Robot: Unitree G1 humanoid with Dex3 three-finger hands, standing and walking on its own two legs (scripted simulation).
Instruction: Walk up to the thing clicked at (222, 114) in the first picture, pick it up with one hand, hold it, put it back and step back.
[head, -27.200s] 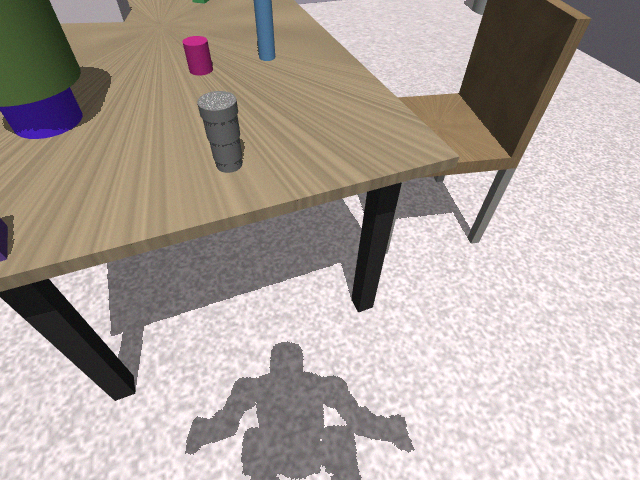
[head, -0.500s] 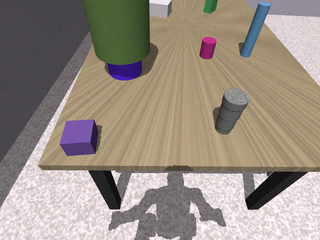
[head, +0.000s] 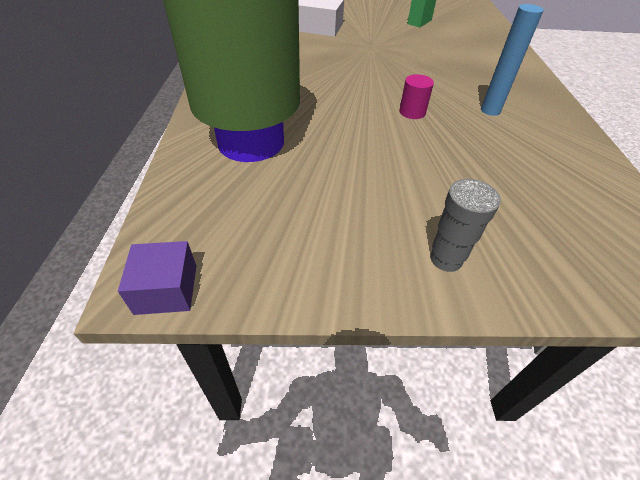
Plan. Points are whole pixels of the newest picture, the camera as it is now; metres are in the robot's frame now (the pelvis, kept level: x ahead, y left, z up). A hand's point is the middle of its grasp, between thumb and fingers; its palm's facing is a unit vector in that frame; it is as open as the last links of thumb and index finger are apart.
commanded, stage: stand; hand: right
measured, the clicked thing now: (459, 230) +0.46 -0.22 +0.03
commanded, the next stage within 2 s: none
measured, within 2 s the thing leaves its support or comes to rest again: neither
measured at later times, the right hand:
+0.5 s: hand out of the picture +0.07 -0.25 -0.16, palm faces -0.04 +0.94 -0.34, open 7.4 cm
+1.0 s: hand out of the picture +0.08 -0.26 -0.16, palm faces -0.04 +0.94 -0.34, open 7.4 cm
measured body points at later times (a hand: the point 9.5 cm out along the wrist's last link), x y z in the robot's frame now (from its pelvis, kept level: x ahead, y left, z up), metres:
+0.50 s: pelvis +0.00 +0.00 +0.00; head +0.01 +0.00 +0.45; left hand +0.06 +0.30 -0.13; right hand +0.07 -0.30 -0.13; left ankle +0.01 +0.14 -0.75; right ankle -0.01 -0.13 -0.75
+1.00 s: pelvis +0.01 +0.00 +0.00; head +0.02 +0.00 +0.45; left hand +0.08 +0.30 -0.13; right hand +0.08 -0.30 -0.13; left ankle +0.01 +0.14 -0.75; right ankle -0.01 -0.13 -0.75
